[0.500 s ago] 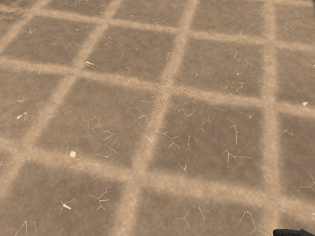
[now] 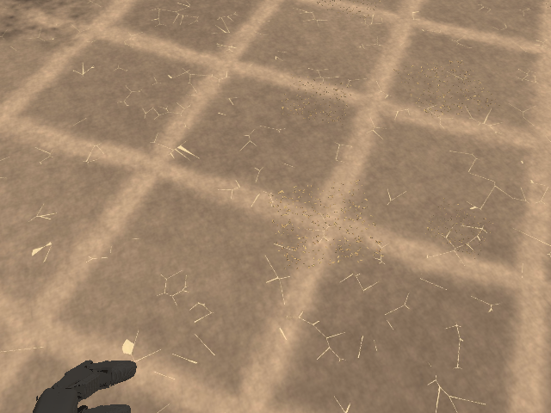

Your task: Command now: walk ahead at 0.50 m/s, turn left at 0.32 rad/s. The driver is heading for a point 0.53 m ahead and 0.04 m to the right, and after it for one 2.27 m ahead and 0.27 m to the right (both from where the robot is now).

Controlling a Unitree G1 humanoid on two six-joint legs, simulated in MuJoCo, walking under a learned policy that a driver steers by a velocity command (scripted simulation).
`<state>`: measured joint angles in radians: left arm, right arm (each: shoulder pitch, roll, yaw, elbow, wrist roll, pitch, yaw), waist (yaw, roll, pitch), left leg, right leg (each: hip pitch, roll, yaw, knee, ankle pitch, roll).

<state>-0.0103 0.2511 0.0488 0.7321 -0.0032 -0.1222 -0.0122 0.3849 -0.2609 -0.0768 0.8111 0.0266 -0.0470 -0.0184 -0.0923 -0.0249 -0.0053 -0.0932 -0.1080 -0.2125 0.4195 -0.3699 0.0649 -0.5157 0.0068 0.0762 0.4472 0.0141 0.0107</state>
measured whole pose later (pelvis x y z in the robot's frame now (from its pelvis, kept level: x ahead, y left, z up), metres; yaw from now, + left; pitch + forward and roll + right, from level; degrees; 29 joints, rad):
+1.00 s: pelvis +0.45 +0.02 +0.00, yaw -10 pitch +2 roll +2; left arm 0.13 0.27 0.08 0.70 -0.01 0.02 -0.03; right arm 0.17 -0.28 -0.08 0.82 0.02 -0.02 -0.03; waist -0.03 -0.01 0.04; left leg -0.15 0.04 0.25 0.44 -0.32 0.00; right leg -0.48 -0.05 -0.03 0.62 -0.17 -0.02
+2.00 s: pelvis +0.50 +0.04 +0.00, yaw -4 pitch +2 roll -1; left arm 0.16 0.28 0.09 0.72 0.00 0.01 0.05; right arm 0.14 -0.30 -0.08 0.68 0.02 0.06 0.01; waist 0.01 0.00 0.05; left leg -0.44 0.05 0.03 0.86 -0.42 -0.03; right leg -0.28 -0.10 -0.16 0.50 -0.23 0.03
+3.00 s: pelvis +0.51 +0.05 +0.01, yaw -20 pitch +1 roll +1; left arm 0.13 0.29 0.05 0.72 0.00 0.02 0.02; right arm 0.13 -0.30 -0.08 0.76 0.01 0.01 -0.03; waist 0.01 0.02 0.04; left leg -0.38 0.02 -0.04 0.72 -0.34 -0.09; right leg -0.22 0.07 0.11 0.47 -0.26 -0.05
